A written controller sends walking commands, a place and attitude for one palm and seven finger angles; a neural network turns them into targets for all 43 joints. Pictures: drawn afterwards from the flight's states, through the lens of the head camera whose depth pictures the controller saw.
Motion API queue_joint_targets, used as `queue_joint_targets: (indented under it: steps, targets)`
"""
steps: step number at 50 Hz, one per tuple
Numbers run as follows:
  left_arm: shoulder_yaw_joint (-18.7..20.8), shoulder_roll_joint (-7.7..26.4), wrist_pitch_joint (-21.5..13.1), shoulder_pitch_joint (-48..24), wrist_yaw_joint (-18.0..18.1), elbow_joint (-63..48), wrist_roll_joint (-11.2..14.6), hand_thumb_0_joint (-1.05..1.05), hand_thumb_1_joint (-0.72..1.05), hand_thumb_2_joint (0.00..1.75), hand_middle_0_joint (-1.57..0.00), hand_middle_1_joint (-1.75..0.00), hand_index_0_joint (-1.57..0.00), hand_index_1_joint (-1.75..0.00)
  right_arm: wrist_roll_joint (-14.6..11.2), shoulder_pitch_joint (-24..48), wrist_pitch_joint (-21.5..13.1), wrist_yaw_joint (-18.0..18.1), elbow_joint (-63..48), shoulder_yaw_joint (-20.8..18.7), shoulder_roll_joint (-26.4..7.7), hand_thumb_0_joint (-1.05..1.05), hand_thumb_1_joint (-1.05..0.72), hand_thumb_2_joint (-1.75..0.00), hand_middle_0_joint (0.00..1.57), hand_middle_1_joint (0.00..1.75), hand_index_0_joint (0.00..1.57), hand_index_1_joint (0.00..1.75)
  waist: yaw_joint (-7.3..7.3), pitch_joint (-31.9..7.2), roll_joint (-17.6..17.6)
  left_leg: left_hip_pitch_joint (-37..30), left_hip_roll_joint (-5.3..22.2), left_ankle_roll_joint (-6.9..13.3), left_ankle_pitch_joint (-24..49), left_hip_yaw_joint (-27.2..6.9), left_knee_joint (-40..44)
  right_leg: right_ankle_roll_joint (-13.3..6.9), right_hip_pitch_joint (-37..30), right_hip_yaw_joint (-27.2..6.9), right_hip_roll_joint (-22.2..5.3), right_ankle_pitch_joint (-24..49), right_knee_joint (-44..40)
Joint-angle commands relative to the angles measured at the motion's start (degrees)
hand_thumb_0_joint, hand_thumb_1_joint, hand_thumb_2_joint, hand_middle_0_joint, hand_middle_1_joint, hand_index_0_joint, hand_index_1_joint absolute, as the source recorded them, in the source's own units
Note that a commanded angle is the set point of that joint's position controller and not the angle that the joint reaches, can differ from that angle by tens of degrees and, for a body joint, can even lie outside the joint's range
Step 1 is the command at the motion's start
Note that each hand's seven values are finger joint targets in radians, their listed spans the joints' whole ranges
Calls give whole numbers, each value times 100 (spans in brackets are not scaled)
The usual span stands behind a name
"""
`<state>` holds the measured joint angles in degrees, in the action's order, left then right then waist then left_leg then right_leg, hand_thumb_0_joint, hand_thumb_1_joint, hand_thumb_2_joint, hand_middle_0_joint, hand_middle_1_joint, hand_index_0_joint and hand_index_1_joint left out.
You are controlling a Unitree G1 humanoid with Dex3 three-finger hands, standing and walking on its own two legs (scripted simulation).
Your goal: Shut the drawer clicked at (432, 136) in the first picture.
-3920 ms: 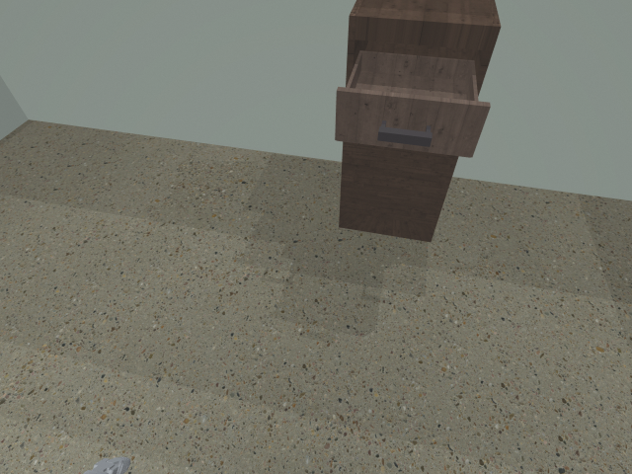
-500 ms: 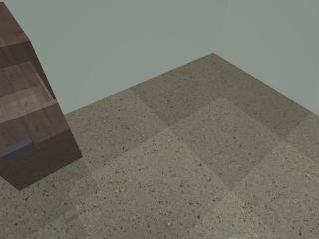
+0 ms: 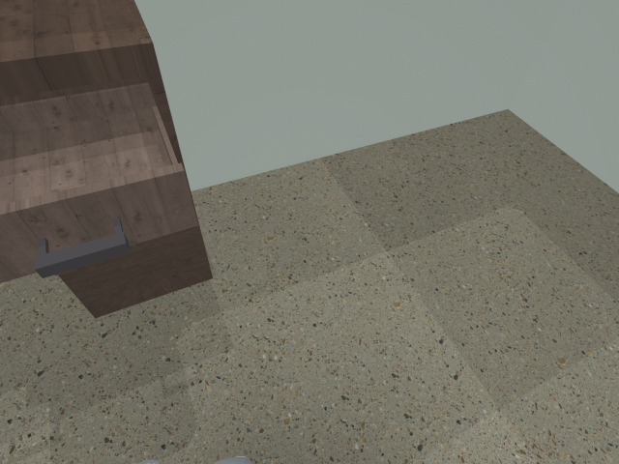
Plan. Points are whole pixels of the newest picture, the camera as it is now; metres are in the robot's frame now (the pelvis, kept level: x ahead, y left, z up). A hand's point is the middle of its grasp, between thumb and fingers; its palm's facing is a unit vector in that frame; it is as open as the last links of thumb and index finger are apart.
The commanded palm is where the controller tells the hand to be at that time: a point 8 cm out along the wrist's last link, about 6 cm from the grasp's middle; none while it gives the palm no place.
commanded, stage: turn to face it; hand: left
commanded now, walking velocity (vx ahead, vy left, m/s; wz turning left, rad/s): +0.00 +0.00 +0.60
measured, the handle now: (82, 244) +0.42 +0.37 -0.02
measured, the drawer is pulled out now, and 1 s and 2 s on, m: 0.30 0.30 0.30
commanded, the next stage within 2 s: take the last steps up to it in 0.66 s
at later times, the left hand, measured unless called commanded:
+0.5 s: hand out of the picture +0.02 +0.17 -0.13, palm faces +0.31 -0.90 -0.29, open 7.4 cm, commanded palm none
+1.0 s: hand out of the picture -0.12 +0.17 -0.15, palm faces +0.47 -0.86 -0.19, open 7.4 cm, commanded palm none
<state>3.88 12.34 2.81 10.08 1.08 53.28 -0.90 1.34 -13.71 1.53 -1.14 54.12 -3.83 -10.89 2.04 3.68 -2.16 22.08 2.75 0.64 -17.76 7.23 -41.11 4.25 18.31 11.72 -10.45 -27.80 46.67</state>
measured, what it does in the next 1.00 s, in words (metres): steps on the spot, turning left: right foot, then left foot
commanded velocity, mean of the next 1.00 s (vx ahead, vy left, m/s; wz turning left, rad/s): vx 0.08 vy -0.01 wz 0.33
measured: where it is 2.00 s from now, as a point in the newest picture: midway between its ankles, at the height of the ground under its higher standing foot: (271, 461)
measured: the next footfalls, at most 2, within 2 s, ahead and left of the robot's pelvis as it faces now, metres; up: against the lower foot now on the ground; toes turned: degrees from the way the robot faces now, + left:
right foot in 0.42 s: +0.07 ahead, -0.15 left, +0.00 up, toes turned +12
left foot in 0.82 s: -0.06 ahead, +0.09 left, +0.00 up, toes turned +28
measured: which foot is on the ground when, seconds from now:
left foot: down 0.00-0.42, up 0.44-0.80, down 0.82-1.00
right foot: up 0.00-0.40, down 0.42-0.82, up 0.84-1.00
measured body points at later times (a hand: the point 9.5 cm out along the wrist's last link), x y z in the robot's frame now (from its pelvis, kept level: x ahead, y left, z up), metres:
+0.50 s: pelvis -0.01 -0.05 +0.02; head +0.02 -0.07 +0.47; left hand +0.00 +0.22 -0.10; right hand +0.14 -0.28 -0.14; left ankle +0.00 +0.08 -0.67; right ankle +0.03 -0.16 -0.71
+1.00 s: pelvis -0.03 -0.01 +0.03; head -0.03 +0.03 +0.48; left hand -0.14 +0.22 -0.14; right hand +0.14 -0.18 -0.10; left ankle -0.09 +0.07 -0.71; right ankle +0.02 -0.14 -0.64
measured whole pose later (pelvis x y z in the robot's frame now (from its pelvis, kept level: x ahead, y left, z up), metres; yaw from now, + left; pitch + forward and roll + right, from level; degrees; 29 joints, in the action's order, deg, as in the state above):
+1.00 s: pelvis -0.03 -0.01 +0.03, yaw +26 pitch -1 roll -1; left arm 2.9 14.0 2.3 17.2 -0.6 59.9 -1.5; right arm 1.0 -11.8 -1.4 1.2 56.4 -1.5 -8.6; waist -1.4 1.8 -2.8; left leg 7.2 0.0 2.3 -15.3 2.3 -23.5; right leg 2.5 25.3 3.8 -4.7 -21.1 59.0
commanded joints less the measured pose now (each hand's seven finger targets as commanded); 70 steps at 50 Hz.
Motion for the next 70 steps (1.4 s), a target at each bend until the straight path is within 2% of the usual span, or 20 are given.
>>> queue_joint_targets:
  steps: [1,5,13,18,19,21,26,34,38,39,41,44,48,56,60,64,65,66,67,70]
  targets:
    - [166,380,-109,-556,39,-724,-20,0,90,90,-20,-30,-20,-30,24,-880,-145,199,-213,-338,-1454,0,-90,-90,20,30,20,30,299,-644,1544,-1321,1913,980,1761,-3046,2307,-10,1951,-1177,348,-386,2482]
    - [202,500,-105,11,-35,-401,-2,0,90,90,-20,-30,-20,-30,1,31,-213,220,-506,-208,-1111,0,-90,-90,20,30,20,30,-118,-741,923,-1209,1183,798,2078,-1947,2240,66,1392,-1178,376,595,1993]
    - [169,473,-70,-112,2,-608,25,0,90,90,-20,-30,-20,-30,12,51,-70,170,-515,-334,-1320,0,-90,-90,20,30,20,30,17,-627,1004,-1161,1056,957,1305,-2537,2274,33,846,-1161,727,336,398]
    - [151,502,-141,556,41,-521,54,0,90,90,-20,-30,-20,-30,4,426,25,126,-673,-368,-1344,0,-90,-90,20,30,20,30,-273,-641,1123,-318,723,752,1083,-2711,1934,-105,-534,-1009,978,887,-1251]
    - [170,622,-184,783,56,-478,34,0,90,90,-20,-30,-20,-30,-33,546,36,103,-720,-357,-1249,0,-90,-90,20,30,20,30,-403,-633,872,109,501,546,839,-2534,1623,-156,-1114,-1051,880,1300,-2085]
    - [303,1450,-257,805,102,-633,-110,0,90,90,-20,-30,-20,-30,-68,472,35,68,-961,-251,-590,0,-90,-90,20,30,20,30,-462,-453,-1593,1611,-822,-277,-1308,-957,-897,-1112,-1462,-3562,-1527,743,-3525]
    - [112,815,-329,-83,98,-770,-46,0,90,90,-20,-30,-20,-30,19,229,167,-19,-549,-252,-792,0,-90,-90,20,30,20,30,-1,-15,-734,1082,-208,-333,-314,-942,-2960,-1042,-293,-1665,-657,1995,-3004]
    - [173,1158,-310,995,77,-224,-113,0,90,90,-20,-30,-20,-30,-82,999,100,23,-567,-49,-517,0,-90,-90,20,30,20,30,-582,-379,-1067,314,-231,-387,-996,-386,-617,-1273,-1306,-1401,-896,3921,-2512]
    - [188,1184,-275,826,78,-86,-69,0,90,90,-20,-30,-20,-30,-101,474,-3,82,-333,3,-511,0,-90,-90,20,30,20,30,-324,-776,-1087,-784,-345,-289,-93,-214,1106,-913,-1267,-1088,-688,4154,-1940]
    - [158,1053,-261,798,65,-46,-19,0,90,90,-20,-30,-20,-30,-88,256,-62,86,-226,-2,-609,0,-90,-90,20,30,20,30,-213,-929,-771,-1544,-219,-223,580,-287,1945,-649,-929,-930,-533,3519,-1627]
    - [-6,414,-235,792,-1,-243,5,0,90,90,-20,-30,-20,-30,11,-147,-132,114,-145,-162,-1505,0,-90,-90,20,30,20,30,-2,-958,1825,-2754,1875,700,2024,-2557,2331,-55,1243,-310,454,-526,46]
    - [9,582,-220,82,-86,-125,-64,0,90,90,-20,-30,-20,-30,18,-246,-183,247,52,-72,-1171,0,-90,-90,20,30,20,30,108,-47,1439,-1844,1647,1042,220,-2604,2838,-211,1802,-1010,452,-101,1502]
    - [-63,375,-278,528,-179,300,-73,0,90,90,-20,-30,-20,-30,-30,-266,-371,269,157,33,-780,0,-90,-90,20,30,20,30,-139,70,1039,-1758,1052,823,871,-1671,3015,-161,1480,-926,471,886,1372]
    - [-65,252,-297,-188,-224,139,-56,0,90,90,-20,-30,-20,-30,9,-935,-456,296,502,-38,-758,0,-90,-90,20,30,20,30,43,324,887,-1974,1324,1023,679,-1795,3194,-153,1575,-926,381,1065,138]
    - [-51,154,-353,-459,-247,54,-38,0,90,90,-20,-30,-20,-30,51,-1028,-444,286,643,-47,-808,0,-90,-90,20,30,20,30,68,456,974,-1602,1349,979,704,-1748,3058,-247,976,-774,509,956,-589]
    - [36,233,-445,389,-234,361,-38,0,90,90,-20,-30,-20,-30,38,-919,-422,283,763,-22,-725,0,-90,-90,20,30,20,30,-365,87,538,-948,978,629,797,-1336,2019,-389,-865,-501,850,1497,-1792]
    - [102,452,-510,1032,-203,568,-66,0,90,90,-20,-30,-20,-30,-5,-956,-454,264,772,13,-590,0,-90,-90,20,30,20,30,-650,-221,129,-371,637,421,710,-971,1007,-526,-1947,-928,561,1402,-2176]
    - [217,1008,-592,1771,-138,787,-94,0,90,90,-20,-30,-20,-30,-68,-1079,-506,211,670,88,-198,0,-90,-90,20,30,20,30,-865,-729,-1325,865,-39,107,-414,-226,-685,-1046,-3183,-2708,-869,933,-2751]
    - [233,1258,-581,2176,-96,836,12,0,90,90,-20,-30,-20,-30,-60,-790,-479,209,449,91,-379,0,-90,-90,20,30,20,30,-989,-831,-1436,1344,-147,106,-1681,-432,-1869,-1450,-2920,-3891,-1535,544,-3461]
    - [93,611,-581,1090,-22,595,10,0,90,90,-20,-30,-20,-30,-5,-372,-393,137,475,-4,-323,0,-90,-90,20,30,20,30,-530,124,-252,1496,428,123,-440,-814,-2727,-1472,-1267,-3067,-1175,-223,-3839]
